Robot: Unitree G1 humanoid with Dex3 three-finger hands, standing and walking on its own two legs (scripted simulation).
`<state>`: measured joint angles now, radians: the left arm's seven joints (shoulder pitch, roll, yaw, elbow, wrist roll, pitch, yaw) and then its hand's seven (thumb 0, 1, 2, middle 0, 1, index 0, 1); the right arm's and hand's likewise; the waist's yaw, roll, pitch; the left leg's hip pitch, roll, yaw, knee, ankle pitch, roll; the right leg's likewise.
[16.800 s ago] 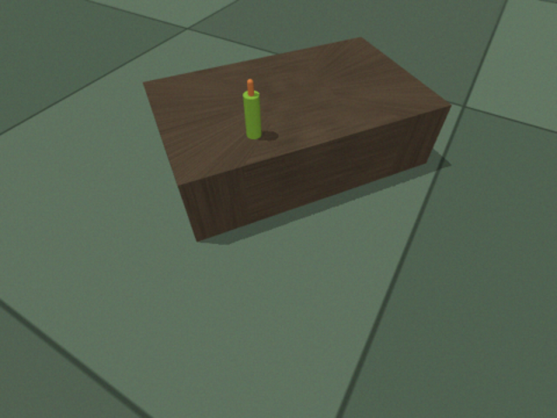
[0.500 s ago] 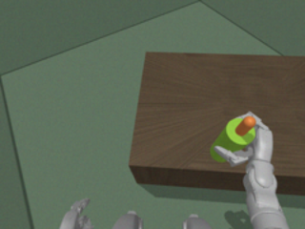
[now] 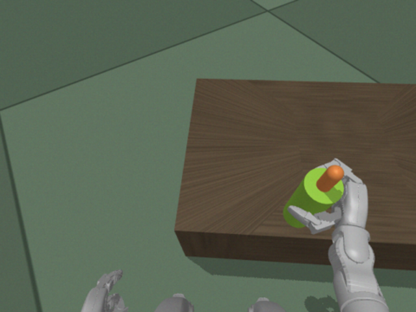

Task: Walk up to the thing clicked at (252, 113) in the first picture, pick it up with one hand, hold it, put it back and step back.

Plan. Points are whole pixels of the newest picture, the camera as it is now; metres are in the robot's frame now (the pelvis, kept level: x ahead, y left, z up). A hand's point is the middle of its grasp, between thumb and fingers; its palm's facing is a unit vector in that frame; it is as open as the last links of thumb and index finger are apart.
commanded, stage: hold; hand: right
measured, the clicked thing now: (312, 197) +0.32 -0.16 +0.03
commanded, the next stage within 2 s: crouch in 1.94 s
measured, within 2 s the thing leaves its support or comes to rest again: neither
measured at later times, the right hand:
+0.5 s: hand (313, 198) +0.32 -0.16 +0.02, palm faces +0.21 +0.98 -0.02, open 9.6 cm
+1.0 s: hand (312, 197) +0.32 -0.16 +0.02, palm faces +0.22 +0.98 -0.02, open 9.6 cm
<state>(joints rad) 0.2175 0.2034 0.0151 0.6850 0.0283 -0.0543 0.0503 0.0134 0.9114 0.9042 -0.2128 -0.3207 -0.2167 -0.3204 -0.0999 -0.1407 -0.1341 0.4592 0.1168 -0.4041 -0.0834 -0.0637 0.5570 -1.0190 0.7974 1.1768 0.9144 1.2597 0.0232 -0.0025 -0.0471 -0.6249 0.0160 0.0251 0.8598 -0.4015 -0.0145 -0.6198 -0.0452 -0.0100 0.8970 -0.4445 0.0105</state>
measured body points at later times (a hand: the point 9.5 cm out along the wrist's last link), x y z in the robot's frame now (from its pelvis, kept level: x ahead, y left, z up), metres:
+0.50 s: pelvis -0.01 +0.00 +0.00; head +0.05 +0.00 +0.45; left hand +0.13 +0.25 -0.11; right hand +0.30 -0.22 +0.03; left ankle +0.01 +0.13 -0.69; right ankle +0.00 -0.12 -0.69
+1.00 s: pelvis -0.01 +0.00 +0.00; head +0.05 +0.00 +0.45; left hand +0.12 +0.25 -0.11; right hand +0.30 -0.21 +0.03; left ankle +0.01 +0.13 -0.69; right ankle +0.00 -0.12 -0.69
